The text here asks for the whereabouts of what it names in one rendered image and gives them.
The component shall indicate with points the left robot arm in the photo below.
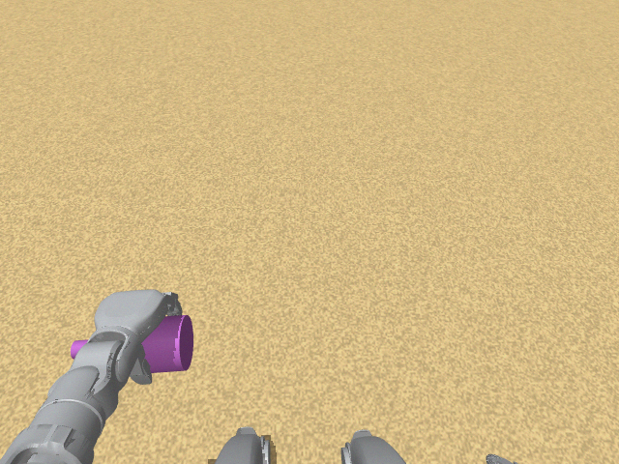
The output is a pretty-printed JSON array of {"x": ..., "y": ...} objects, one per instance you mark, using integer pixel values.
[{"x": 69, "y": 423}]

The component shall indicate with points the left robot hand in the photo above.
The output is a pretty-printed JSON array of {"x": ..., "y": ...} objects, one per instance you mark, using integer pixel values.
[{"x": 139, "y": 311}]

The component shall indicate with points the bottle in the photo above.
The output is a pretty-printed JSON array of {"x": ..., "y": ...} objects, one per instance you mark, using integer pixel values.
[{"x": 168, "y": 348}]

